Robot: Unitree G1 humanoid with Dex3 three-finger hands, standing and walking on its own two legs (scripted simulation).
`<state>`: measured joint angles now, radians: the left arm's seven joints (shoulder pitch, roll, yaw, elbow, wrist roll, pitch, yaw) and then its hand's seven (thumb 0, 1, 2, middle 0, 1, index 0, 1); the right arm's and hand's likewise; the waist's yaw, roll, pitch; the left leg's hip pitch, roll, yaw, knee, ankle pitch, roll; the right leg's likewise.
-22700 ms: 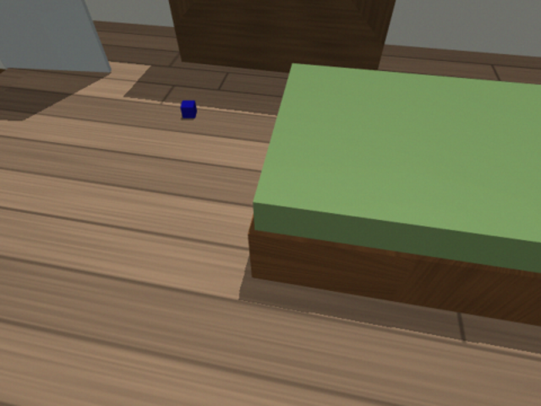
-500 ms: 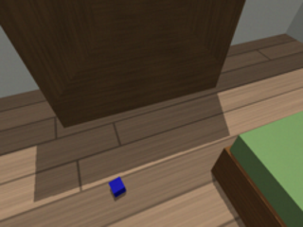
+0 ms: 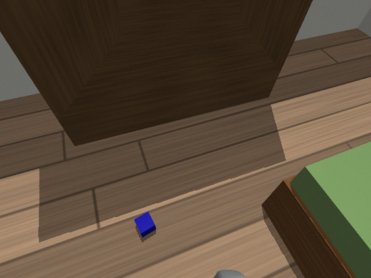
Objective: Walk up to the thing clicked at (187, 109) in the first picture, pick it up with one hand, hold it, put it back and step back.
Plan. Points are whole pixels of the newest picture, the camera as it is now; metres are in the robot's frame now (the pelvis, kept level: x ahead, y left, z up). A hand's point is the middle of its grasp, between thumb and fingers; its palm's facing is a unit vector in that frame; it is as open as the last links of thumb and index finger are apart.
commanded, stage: walk up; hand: left
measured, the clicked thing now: (145, 224) +0.41 +0.19 -0.74
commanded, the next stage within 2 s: none
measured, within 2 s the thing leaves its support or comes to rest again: neither
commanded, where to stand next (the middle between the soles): +0.03 -0.04 m, yaw -1 degrees
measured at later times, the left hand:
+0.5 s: hand (91, 275) +0.14 +0.23 -0.15, palm faces -0.01 -0.95 -0.32, open 7.4 cm
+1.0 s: hand out of the picture +0.07 +0.23 -0.15, palm faces +0.02 -0.94 -0.34, open 7.4 cm
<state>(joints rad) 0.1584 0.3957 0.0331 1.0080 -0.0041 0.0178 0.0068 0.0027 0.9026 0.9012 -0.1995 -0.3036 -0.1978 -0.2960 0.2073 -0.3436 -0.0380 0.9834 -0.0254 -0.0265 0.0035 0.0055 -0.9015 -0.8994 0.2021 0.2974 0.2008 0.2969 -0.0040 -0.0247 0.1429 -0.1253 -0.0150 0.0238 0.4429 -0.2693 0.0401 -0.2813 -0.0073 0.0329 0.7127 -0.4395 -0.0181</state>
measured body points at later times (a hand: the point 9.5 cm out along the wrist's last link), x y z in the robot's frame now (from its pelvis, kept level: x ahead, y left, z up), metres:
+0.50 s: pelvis +0.02 -0.02 +0.01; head +0.04 -0.01 +0.45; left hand +0.14 +0.28 -0.12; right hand +0.12 -0.32 -0.12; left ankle -0.02 +0.10 -0.74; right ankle +0.04 -0.14 -0.74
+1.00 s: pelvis +0.00 -0.03 +0.01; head +0.02 -0.03 +0.46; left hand +0.07 +0.27 -0.13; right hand +0.08 -0.32 -0.13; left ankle -0.02 +0.10 -0.74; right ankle +0.04 -0.14 -0.74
